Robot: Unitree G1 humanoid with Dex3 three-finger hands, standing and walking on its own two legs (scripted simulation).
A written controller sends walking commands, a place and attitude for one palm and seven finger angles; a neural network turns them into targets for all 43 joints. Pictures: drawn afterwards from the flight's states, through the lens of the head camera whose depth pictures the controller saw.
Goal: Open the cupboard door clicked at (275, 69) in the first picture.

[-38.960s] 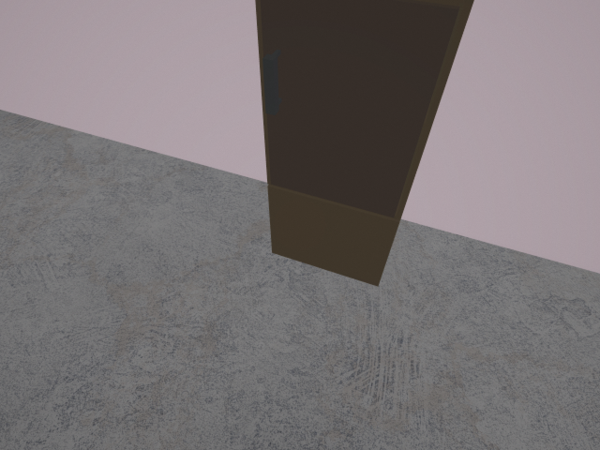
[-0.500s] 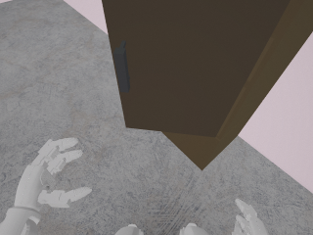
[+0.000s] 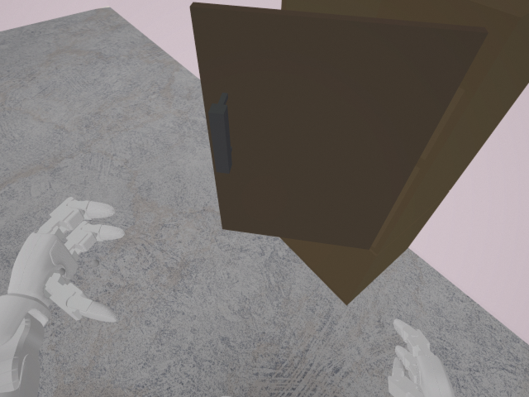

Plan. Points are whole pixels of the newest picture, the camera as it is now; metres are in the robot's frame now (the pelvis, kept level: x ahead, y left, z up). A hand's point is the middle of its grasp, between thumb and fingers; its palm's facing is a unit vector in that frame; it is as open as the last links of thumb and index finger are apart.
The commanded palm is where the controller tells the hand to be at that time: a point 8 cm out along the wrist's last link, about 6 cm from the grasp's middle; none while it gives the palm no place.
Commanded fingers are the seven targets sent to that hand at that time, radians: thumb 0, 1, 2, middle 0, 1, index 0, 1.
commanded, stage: raise the hand with hooked fingers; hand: left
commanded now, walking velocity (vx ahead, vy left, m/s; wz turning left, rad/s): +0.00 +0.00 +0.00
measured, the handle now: (224, 133) +0.55 +0.13 +0.07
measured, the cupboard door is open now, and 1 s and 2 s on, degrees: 42 42 42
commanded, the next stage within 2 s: move the hooked fingers beside the handle in 0.68 s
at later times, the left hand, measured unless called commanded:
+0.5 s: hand (96, 238) +0.30 +0.26 +0.09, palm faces -0.03 -1.00 -0.04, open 13.9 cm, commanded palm +0.27 +0.31 +0.10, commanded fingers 0.00 -0.50 0.30 -0.30 -1.20 -0.30 -1.20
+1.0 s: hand (103, 226) +0.31 +0.26 +0.10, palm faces -0.04 -1.00 -0.03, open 13.9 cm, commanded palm +0.30 +0.30 +0.09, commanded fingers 0.00 -0.50 0.30 -0.30 -1.20 -0.30 -1.20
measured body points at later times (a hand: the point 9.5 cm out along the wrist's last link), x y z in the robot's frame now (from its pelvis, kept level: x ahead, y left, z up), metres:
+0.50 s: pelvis +0.00 -0.01 +0.01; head +0.04 +0.00 +0.46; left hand +0.29 +0.32 +0.10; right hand +0.14 -0.26 -0.07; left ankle -0.01 +0.08 -0.70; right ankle +0.03 -0.12 -0.70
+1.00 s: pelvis -0.01 -0.01 +0.01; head +0.04 +0.00 +0.45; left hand +0.31 +0.31 +0.10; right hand +0.15 -0.26 -0.07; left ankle -0.01 +0.08 -0.70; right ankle +0.03 -0.12 -0.70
